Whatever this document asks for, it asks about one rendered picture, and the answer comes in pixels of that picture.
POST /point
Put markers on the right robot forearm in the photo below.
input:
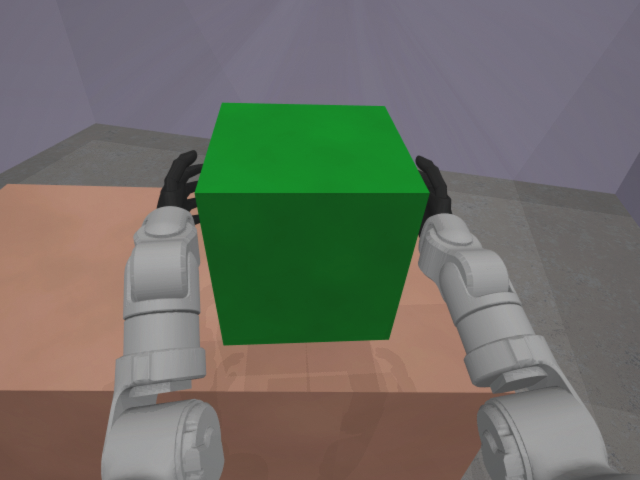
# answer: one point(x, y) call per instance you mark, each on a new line
point(502, 350)

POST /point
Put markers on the left robot upper arm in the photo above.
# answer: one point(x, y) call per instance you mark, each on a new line
point(178, 440)

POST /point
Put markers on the left robot hand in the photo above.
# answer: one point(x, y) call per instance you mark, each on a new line
point(175, 190)

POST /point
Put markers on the left robot forearm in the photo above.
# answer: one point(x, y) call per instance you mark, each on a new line
point(161, 307)

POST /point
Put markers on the right robot upper arm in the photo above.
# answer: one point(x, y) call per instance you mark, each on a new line
point(542, 434)

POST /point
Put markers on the right robot hand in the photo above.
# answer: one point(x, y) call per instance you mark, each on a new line
point(438, 202)

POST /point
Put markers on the pedestal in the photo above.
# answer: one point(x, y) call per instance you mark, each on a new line
point(397, 409)

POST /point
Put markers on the carton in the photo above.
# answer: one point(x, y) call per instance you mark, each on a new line
point(309, 215)

